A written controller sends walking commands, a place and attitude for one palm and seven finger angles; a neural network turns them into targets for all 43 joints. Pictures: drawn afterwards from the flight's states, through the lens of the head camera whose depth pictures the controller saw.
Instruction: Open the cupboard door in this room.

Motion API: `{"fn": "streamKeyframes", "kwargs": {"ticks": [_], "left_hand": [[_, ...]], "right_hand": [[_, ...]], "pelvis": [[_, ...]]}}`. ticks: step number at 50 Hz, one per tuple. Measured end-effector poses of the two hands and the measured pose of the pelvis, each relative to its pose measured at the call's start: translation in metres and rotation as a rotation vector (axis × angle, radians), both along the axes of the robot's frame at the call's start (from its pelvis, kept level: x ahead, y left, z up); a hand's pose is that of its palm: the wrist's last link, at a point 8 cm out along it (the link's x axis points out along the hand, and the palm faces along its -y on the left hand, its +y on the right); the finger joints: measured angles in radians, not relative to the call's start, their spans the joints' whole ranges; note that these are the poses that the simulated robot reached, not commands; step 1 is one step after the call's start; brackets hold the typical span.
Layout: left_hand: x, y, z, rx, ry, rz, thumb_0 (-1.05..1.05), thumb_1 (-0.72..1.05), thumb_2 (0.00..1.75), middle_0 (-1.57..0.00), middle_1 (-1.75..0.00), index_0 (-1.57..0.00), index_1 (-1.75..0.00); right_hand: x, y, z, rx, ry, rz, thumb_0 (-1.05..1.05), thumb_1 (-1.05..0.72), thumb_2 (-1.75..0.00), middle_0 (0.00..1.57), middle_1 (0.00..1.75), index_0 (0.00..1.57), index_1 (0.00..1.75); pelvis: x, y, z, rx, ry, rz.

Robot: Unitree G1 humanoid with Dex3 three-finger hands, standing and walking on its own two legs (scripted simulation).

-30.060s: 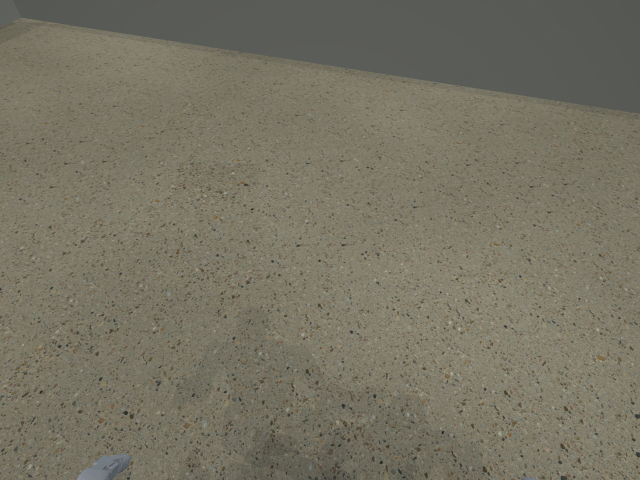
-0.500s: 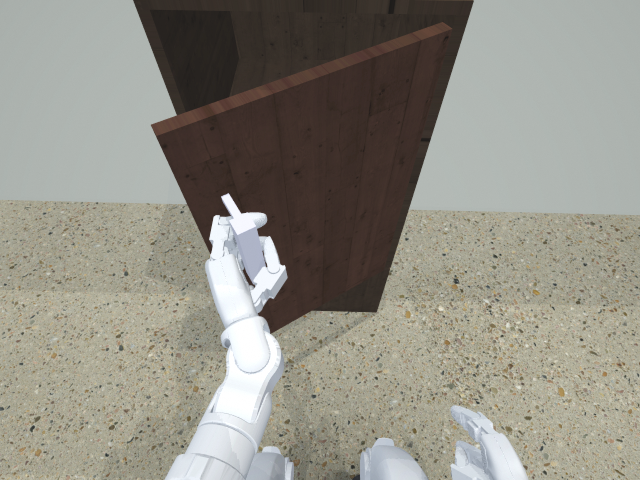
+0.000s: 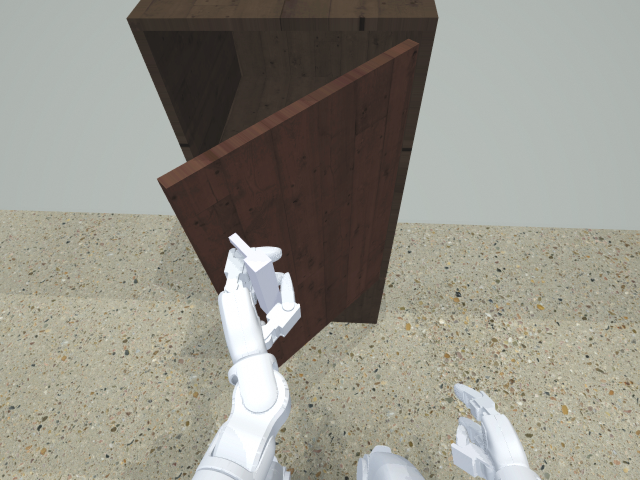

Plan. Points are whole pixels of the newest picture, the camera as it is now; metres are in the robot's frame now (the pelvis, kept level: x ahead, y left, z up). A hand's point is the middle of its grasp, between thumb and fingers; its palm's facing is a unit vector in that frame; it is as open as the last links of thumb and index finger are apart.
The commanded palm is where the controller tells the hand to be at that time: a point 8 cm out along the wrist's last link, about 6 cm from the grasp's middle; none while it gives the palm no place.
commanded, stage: open thumb and fingers to let go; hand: left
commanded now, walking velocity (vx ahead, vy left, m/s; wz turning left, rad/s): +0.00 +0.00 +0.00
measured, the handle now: (255, 275) +0.36 +0.09 +0.05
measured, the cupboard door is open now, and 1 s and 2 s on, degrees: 46 50 49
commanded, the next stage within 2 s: slide the hand sideways off the handle in 0.70 s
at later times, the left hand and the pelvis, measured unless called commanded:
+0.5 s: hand (279, 304) +0.32 +0.06 +0.04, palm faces +0.31 -0.95 -0.02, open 13.8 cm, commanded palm +0.27 +0.11 +0.03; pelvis +0.00 +0.01 +0.00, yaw +0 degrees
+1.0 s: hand (282, 347) +0.27 +0.05 +0.04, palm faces -0.22 -0.97 -0.04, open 16.2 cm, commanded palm +0.26 +0.10 +0.03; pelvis -0.01 +0.04 -0.01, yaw -1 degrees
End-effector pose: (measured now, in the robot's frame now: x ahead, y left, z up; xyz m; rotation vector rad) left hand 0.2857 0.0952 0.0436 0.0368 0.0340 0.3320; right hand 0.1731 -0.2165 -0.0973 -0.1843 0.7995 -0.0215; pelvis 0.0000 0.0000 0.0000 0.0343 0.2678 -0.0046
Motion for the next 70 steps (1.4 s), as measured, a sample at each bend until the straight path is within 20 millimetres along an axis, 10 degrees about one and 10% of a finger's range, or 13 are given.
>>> {"fn": "streamKeyframes", "kwargs": {"ticks": [26, 46, 51, 70], "left_hand": [[0.0, 0.011, -0.002, -0.02, -0.012, -0.016, 0.0, -0.42, 0.33, -0.32, -1.09, -0.28, -1.05], [-0.013, 0.02, -0.004, 0.03, -0.045, -0.351, -0.01, -0.49, 0.3, -0.24, -0.42, -0.17, -0.47], [-0.026, 0.015, -0.006, -0.023, -0.045, -0.568, -0.01, -0.5, 0.3, -0.19, -0.35, -0.13, -0.38], [-0.046, 0.037, -0.005, -0.044, -0.037, -0.479, -0.01, -0.5, 0.3, -0.18, -0.32, -0.18, -0.32]], "right_hand": [[-0.025, 0.004, -0.008, -0.015, 0.057, -0.038, 0.01, -0.91, -0.9, 0.2, 0.3, 0.2, 0.3], [-0.015, 0.039, -0.002, 0.012, -0.005, 0.002, 0.01, -0.91, -0.9, 0.2, 0.3, 0.2, 0.3], [-0.024, 0.037, -0.003, 0.007, -0.008, -0.033, 0.01, -0.91, -0.9, 0.2, 0.3, 0.21, 0.3], [-0.021, 0.044, 0.007, 0.004, -0.031, -0.045, 0.01, -0.91, -0.9, 0.2, 0.3, 0.2, 0.3]], "pelvis": [[-0.002, 0.012, -0.003, -0.007, 0.013, -0.003], [-0.004, 0.037, -0.008, -0.029, -0.004, -0.006], [-0.009, 0.044, -0.011, -0.036, -0.019, -0.011], [-0.005, 0.05, -0.013, -0.033, -0.01, -0.033]]}}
